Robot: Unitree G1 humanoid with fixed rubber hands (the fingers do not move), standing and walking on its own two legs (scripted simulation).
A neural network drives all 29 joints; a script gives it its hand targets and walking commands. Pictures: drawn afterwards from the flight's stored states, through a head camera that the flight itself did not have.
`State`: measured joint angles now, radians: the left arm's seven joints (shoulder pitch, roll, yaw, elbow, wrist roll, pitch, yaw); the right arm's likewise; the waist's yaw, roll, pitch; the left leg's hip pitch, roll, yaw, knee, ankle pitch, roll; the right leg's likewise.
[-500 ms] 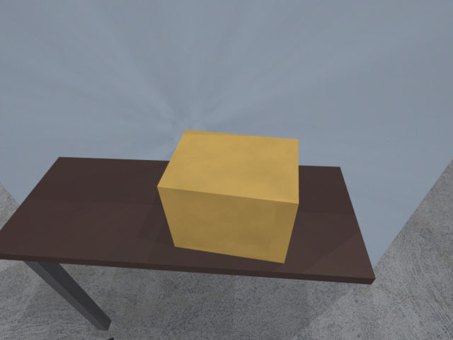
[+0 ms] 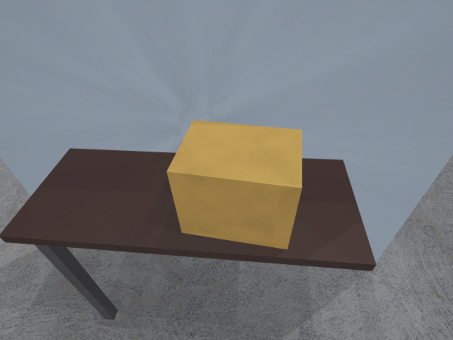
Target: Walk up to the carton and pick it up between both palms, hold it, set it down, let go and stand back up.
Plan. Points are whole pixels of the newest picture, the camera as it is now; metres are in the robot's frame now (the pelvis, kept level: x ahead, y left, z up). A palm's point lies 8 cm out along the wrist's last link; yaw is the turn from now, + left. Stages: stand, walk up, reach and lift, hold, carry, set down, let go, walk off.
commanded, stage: stand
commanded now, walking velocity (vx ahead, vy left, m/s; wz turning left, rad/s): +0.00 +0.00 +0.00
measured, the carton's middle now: (239, 183) +0.48 +0.01 +0.01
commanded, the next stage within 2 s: none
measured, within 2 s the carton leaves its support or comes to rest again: neither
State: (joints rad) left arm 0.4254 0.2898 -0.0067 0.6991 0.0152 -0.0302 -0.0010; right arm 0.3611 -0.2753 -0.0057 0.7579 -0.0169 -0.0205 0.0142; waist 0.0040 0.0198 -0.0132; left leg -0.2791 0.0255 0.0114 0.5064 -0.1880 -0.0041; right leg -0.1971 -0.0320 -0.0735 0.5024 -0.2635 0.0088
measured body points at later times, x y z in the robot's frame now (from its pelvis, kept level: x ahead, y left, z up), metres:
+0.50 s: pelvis +0.01 -0.01 +0.00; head +0.00 -0.01 +0.45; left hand +0.06 +0.26 -0.12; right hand +0.08 -0.27 -0.12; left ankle +0.06 +0.12 -0.74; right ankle +0.01 -0.12 -0.74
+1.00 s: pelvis +0.02 -0.01 +0.00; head +0.02 -0.02 +0.45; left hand +0.08 +0.26 -0.11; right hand +0.10 -0.27 -0.12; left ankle +0.06 +0.12 -0.74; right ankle +0.01 -0.12 -0.74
